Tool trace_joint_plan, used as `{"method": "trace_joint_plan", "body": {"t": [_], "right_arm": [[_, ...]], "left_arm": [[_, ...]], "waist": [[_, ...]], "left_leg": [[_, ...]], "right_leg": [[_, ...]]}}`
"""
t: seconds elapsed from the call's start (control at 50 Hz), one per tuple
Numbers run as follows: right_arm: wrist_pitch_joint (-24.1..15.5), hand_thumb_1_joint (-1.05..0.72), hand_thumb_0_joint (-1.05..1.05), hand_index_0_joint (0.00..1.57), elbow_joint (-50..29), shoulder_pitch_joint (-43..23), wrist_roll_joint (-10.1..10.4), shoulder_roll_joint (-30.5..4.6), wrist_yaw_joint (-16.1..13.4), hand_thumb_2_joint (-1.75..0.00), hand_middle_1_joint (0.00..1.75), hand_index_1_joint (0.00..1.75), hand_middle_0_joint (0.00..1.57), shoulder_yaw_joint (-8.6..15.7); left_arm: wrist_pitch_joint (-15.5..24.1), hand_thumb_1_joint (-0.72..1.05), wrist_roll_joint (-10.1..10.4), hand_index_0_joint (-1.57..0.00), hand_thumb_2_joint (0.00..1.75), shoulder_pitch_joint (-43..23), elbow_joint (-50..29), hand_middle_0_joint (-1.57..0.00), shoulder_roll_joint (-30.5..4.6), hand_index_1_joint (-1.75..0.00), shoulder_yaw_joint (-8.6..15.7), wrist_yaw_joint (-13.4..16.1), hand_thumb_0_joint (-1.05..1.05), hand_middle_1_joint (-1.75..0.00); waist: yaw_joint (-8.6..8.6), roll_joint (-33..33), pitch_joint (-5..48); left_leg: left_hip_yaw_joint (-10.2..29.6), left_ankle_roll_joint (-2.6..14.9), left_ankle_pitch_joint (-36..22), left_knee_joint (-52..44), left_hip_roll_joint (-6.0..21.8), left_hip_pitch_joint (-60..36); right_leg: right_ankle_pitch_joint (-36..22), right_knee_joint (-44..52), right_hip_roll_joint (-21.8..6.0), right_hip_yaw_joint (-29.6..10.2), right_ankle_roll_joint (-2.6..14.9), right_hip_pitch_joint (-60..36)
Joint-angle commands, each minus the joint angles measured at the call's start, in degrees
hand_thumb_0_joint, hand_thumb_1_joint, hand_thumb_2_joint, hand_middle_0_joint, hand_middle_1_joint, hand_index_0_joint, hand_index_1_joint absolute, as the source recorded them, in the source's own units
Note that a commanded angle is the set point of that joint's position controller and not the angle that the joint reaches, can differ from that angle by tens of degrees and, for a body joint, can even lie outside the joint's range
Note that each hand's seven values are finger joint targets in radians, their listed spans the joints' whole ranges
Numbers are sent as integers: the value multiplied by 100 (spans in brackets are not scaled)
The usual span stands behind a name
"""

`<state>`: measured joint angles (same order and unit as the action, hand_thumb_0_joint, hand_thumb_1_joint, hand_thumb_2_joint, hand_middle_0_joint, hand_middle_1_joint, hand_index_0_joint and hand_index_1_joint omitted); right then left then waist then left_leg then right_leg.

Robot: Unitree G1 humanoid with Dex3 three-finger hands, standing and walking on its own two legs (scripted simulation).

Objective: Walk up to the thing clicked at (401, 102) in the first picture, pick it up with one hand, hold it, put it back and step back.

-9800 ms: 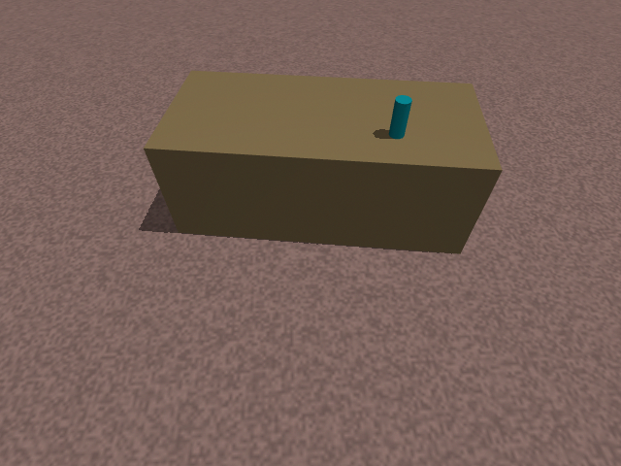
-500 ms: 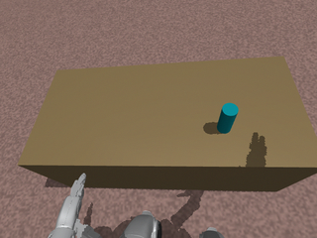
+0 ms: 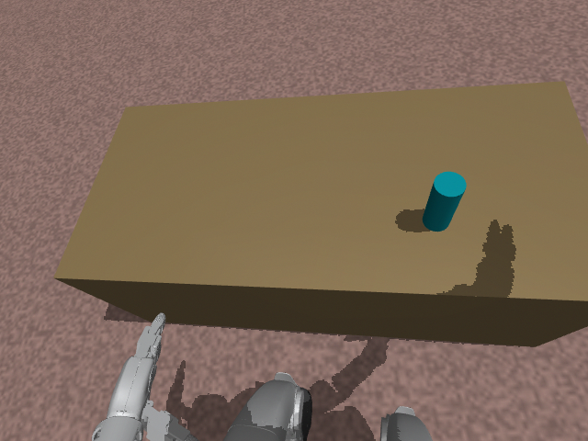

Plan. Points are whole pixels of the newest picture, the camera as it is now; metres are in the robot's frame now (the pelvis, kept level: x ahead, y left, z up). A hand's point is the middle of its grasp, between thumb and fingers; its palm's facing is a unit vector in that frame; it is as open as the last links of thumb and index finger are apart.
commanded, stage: approach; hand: right
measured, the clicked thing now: (442, 203) +0.56 -0.16 -0.19
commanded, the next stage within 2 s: close in in 0.62 s
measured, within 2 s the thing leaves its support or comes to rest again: neither
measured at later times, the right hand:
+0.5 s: hand (552, 204) +0.49 -0.29 -0.06, palm faces +0.11 +0.99 +0.06, open 17.4 cm
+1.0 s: hand (469, 228) +0.51 -0.21 -0.20, palm faces +0.10 +0.99 +0.04, open 17.5 cm
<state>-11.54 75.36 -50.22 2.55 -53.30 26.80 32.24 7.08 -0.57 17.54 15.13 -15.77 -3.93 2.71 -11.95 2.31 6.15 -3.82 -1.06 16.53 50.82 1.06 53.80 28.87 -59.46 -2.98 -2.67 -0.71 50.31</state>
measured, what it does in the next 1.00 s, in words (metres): lowers itself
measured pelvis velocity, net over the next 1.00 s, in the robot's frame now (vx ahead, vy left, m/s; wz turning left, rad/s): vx -0.04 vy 0.00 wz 0.06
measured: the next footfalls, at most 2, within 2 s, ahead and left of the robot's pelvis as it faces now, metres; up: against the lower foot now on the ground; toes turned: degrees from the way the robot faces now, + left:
none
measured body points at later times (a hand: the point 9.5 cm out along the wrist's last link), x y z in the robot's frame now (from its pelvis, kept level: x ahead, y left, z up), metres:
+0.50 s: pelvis -0.01 +0.00 -0.05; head +0.17 -0.07 +0.36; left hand +0.16 +0.26 -0.02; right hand +0.48 -0.34 -0.06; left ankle +0.07 +0.14 -0.67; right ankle -0.01 -0.12 -0.67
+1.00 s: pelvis -0.04 +0.00 -0.14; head +0.18 -0.09 +0.24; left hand +0.13 +0.25 -0.02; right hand +0.50 -0.26 -0.20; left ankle +0.07 +0.14 -0.67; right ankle -0.01 -0.12 -0.67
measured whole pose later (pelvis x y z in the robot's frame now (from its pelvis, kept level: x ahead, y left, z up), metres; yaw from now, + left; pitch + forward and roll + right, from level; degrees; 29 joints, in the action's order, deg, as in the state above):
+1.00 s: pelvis -0.04 +0.00 -0.14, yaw +4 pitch +33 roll +7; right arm -33.8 68.3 -47.2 -2.4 -43.0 11.9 38.0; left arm 10.2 -6.1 24.8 -20.9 -17.9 3.8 -4.5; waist -26.1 4.5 7.2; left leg -5.2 -0.9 24.1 84.4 0.7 93.7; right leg 39.7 -96.2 -3.5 -6.1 -1.1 90.3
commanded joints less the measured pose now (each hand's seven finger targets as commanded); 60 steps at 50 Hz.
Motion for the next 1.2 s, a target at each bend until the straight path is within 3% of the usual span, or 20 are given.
{"method": "trace_joint_plan", "body": {"t": [0.0, 0.04, 0.12, 0.2, 0.26, 0.28, 0.38, 0.42, 0.48, 0.54, 0.6, 0.62, 0.64, 0.72, 0.78, 0.82, 0.92, 0.96, 1.02, 1.18], "right_arm": [[-377, 53, 0, 7, -1204, -2240, 134, -1878, 34, -2, 4, 4, 7, 30], [-349, 54, 0, 7, -1150, -2177, 145, -1888, 30, -1, 4, 4, 7, 21], [-472, 54, 0, 7, -968, -1817, 323, -1547, 89, -2, 4, 4, 7, -21], [-861, 54, 0, 8, -458, -1473, 576, -821, 219, -2, 4, 4, 8, -85], [-1206, 54, 0, 8, -574, -1491, 578, -979, 191, -1, 4, 4, 8, 145], [-1307, 54, 0, 8, -693, -1518, 532, -1155, 157, -1, 4, 4, 8, 252], [-1734, 53, 0, 8, -1079, -1516, 453, -1328, -91, 0, 3, 3, 9, 596], [-1909, 53, 0, 8, -1016, -1396, 424, -1012, -185, 0, 4, 4, 9, 503], [-2255, 53, 0, 8, -1395, -1538, 287, -1253, -316, 0, 4, 4, 8, 681], [-2489, 52, 0, 7, -1213, -1467, 207, -841, -399, 0, 4, 4, 8, 516], [-2652, 55, 0, 6, -1104, -1372, 134, -971, -575, -2, 5, 5, 7, 690], [-2716, 55, 0, 6, -1323, -1532, 90, -1287, -657, -3, 5, 5, 6, 875], [-2706, 54, 0, 6, -1067, -1387, 38, -1013, -678, -4, 5, 5, 6, 737], [-2848, 52, 0, 7, -751, -1214, -99, -819, -863, -2, 4, 4, 8, 756], [-2897, 52, 0, 7, -1030, -1411, -203, -975, -1036, -4, 5, 5, 7, 897], [-2891, 54, 0, 6, -1222, -1585, -245, -763, -1152, -4, 5, 5, 6, 796], [-2713, 54, 0, 6, -2339, -2007, -489, -547, -1478, -2, 4, 4, 6, 496], [-2594, 56, 0, 6, -2307, -1974, -562, -419, -1618, -2, 4, 4, 6, 447], [-2430, 57, 0, 5, -2050, -1889, -626, -129, -1772, -3, 5, 5, 5, 314], [-2308, 60, 0, 4, -1462, -1817, -663, 389, -2102, -2, 5, 5, 4, 205]], "left_arm": [[327, -55, 51, -5, 5, -27, -943, -5, -997, -6, 541, 137, 0, -6], [321, -55, 60, -4, 4, 85, -878, -5, -939, -5, 460, 146, 0, -5], [382, -55, 46, -5, 4, -22, -1095, -5, -1201, -5, 805, 154, 0, -5], [485, -56, 37, -4, 5, -78, -1123, -5, -861, -6, 528, 66, 0, -5], [565, -57, -25, -4, 5, 8, -1501, -5, -870, -6, 564, 13, 0, -5], [576, -56, -44, -4, 5, 177, -1736, -5, -1003, -6, 760, 5, 0, -5], [557, -55, -139, -4, 4, 531, -2080, -5, -1258, -5, 1185, -83, 0, -5], [569, -55, -181, -4, 4, 503, -2148, -5, -1138, -5, 1128, -147, 0, -5], [632, -55, -243, -4, 4, 376, -2271, -5, -1026, -5, 1112, -198, 0, -4], [679, -54, -318, -4, 3, 154, -2540, -4, -1097, -4, 1163, -227, 0, -4], [675, -54, -345, -4, 3, 142, -2952, -4, -1250, -4, 1316, -236, 0, -4], [653, -54, -362, -4, 3, 271, -3000, -4, -1268, -4, 1359, -241, 0, -4], [671, -53, -376, -4, 3, 260, -3350, -4, -1265, -4, 1332, -265, 0, -4], [622, -55, -426, -5, 4, 770, -3614, -5, -989, -5, 1142, -391, 0, -5], [640, -55, -458, -6, 3, 901, -4136, -5, -1216, -4, 1415, -444, 0, -5], [612, -55, -468, -6, 4, 1018, -4366, -5, -1253, -5, 1469, -494, 0, -5], [563, -54, -433, -5, 3, 997, -4664, -5, -1437, -4, 1861, -532, 0, -5], [474, -55, -453, -5, 4, 1233, -4380, -5, -1350, -5, 1865, -547, 0, -5], [391, -54, -426, -5, 3, 1191, -4212, -5, -1239, -4, 1817, -558, 0, -5], [265, -54, -400, -5, 3, 845, -5157, -5, -1376, -4, 1809, -471, 0, -4]], "waist": [[57, -1703, 2569], [88, -1600, 2467], [-47, -1365, 2393], [-132, -1074, 2040], [-209, -1116, 2384], [-268, -1205, 2598], [-430, -1750, 3094], [-496, -1894, 2958], [-451, -2347, 3508], [-645, -2388, 3479], [-723, -2407, 3506], [-718, -2608, 3577], [-831, -2474, 3679], [-1005, -2504, 3330], [-1189, -2586, 3640], [-1295, -2790, 3649], [-1104, -3573, 4122], [-1086, -3652, 3759], [-1103, -3308, 3183], [-1205, -1944, 3236]], "left_leg": [[116, 242, -736, -382, -160, -1572], [89, 236, -664, -385, -175, -1514], [104, 225, -922, -226, -161, -1423], [89, 235, -975, 124, -178, -999], [174, 246, -1105, 386, -150, -999], [206, 235, -1158, 439, -143, -1078], [175, 274, -1339, 925, -177, -582], [126, 301, -1089, 1099, -198, -109], [168, 311, -1078, 1412, -169, 134], [133, 317, -907, 1676, -169, 378], [98, 310, -611, 1856, -207, 539], [133, 307, -574, 1912, -203, 609], [91, 296, -540, 1983, -225, 646], [70, 307, -822, 2355, -254, 825], [81, 302, -866, 2602, -237, 867], [47, 311, -784, 2701, -246, 1089], [49, 323, -273, 2793, -253, 1601], [21, 332, -109, 2812, -256, 1853], [-10, 327, 223, 2866, -221, 1993], [58, 265, 417, 2859, -199, 1229]], "right_leg": [[-1850, 967, 129, -59, 17, -1377], [-1775, 985, 127, -79, 22, -1291], [-2023, 762, 119, -96, 39, -1145], [-2262, 420, 107, -140, 40, -647], [-2144, 165, 144, -109, 68, -323], [-2131, 95, 172, -77, 64, -377], [-2948, -440, 135, -145, -18, -503], [-3017, -587, 79, -211, -70, -405], [-3123, -971, 59, -192, -93, -413], [-2789, -1180, 31, -242, -101, 4], [-2343, -1356, 20, -296, -84, 372], [-2249, -1447, 18, -263, -85, 415], [-2219, -1519, 6, -293, -74, 440], [-2248, -1934, 39, -272, -62, 1186], [-2057, -2169, 29, -288, -46, 1346], [-2093, -2237, 21, -316, -55, 1278], [-1998, -2169, -28, -310, -109, 630], [-1936, -2145, -36, -327, -139, 741], [-1200, -2069, -6, -322, -121, 1370], [-1, -2118, 141, -212, 75, 2645]]}}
